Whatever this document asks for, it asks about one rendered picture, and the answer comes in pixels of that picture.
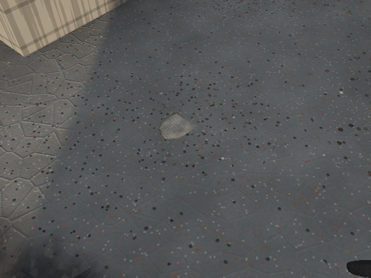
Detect robot right hand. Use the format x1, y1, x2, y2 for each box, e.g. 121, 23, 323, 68
347, 260, 371, 278

